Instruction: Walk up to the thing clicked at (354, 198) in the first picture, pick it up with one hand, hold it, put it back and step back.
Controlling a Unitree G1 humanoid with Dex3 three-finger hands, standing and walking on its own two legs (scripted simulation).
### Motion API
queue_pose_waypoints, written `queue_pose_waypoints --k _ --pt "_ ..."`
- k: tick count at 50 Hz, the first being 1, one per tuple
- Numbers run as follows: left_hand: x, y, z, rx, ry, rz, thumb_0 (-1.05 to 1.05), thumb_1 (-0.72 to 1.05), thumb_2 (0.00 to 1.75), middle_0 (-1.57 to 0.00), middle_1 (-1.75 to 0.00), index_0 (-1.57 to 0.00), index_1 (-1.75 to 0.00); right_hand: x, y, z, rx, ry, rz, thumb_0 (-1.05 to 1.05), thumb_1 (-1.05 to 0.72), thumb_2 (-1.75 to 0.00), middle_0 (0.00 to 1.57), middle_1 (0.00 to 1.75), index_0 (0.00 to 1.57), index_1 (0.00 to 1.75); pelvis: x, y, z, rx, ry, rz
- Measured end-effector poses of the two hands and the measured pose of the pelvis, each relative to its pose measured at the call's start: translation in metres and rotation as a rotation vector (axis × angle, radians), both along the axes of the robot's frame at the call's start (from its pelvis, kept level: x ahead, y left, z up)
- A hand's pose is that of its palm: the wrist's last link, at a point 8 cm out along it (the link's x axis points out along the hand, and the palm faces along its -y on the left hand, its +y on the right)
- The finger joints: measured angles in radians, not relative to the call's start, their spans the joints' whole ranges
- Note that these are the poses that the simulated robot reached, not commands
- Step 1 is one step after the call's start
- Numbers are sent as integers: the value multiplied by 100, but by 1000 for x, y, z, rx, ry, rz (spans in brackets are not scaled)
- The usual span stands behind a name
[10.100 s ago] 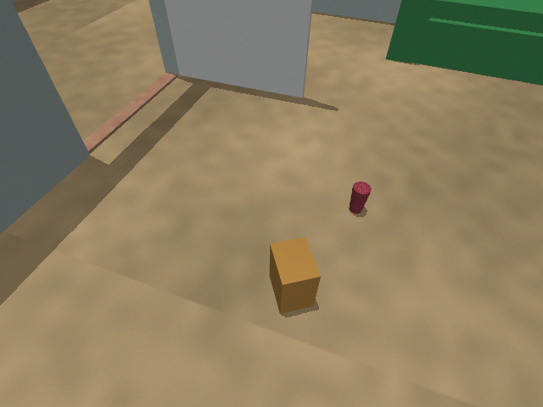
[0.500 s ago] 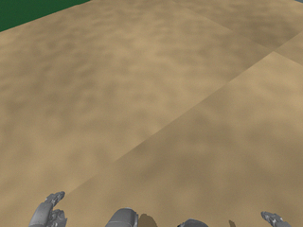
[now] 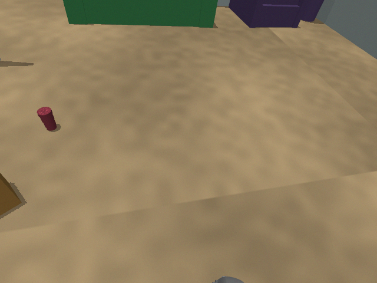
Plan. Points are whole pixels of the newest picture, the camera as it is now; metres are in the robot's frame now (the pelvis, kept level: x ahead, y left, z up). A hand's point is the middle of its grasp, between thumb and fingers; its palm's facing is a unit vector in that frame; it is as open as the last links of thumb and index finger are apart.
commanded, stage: walk up
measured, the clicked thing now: (48, 119) +1.22 +0.87 -0.68
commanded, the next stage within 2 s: none
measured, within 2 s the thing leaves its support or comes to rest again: neither
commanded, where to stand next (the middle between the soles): +0.11 -0.03 m, yaw +31 degrees
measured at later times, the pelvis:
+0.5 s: pelvis +0.04 -0.03 +0.00, yaw +17 degrees
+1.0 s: pelvis +0.02 -0.05 -0.02, yaw +27 degrees
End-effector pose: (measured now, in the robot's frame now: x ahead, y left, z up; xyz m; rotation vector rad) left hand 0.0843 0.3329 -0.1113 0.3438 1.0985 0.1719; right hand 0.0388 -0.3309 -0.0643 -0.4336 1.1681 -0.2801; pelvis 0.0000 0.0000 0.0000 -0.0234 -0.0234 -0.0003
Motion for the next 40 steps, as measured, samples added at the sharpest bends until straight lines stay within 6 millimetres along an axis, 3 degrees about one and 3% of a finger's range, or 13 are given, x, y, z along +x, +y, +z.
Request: queue_pose_waypoints --k 9,19,22,26,31,35,40 --pt "-8 2 7 -5 9 97 1 90 90 -20 -30 -21 -30 40 26 -9 34 18 117 1 -90 -90 20 30 21 30 20 5 6 18 15 112" --pt "4 -25 11 47 -44 171 1 90 90 -20 -30 -20 -30 119 11 -40 55 0 256 0 -90 -90 20 30 21 30 35 -22 -9 3 22 216" --pt "0 -35 16 35 -71 200 1 90 90 -20 -30 -21 -30 145 14 -38 55 -18 305 1 -90 -90 20 30 21 30 37 -28 -5 33 7 266" --pt "-17 -43 22 26 -84 254 1 90 90 -21 -30 -21 -30 177 21 -28 64 -51 389 1 -90 -90 20 30 21 30 38 -29 1 56 -3 313" --pt "-51 -36 9 8 -50 320 1 90 90 -21 -30 -21 -30 201 34 -20 43 -98 444 0 -90 -90 20 30 21 30 37 -23 -4 50 -18 353" --pt "-77 -21 -14 -4 -30 404 1 90 90 -21 -30 -21 -30 203 46 -23 0 -109 474 0 -90 -90 20 30 21 30 34 -15 -18 66 -31 386" --pt "-110 -26 -26 -31 40 474 1 90 90 -20 -30 -20 -30 197 56 -18 -13 -95 505 0 -90 -90 20 30 21 30 28 -19 -16 27 -32 424"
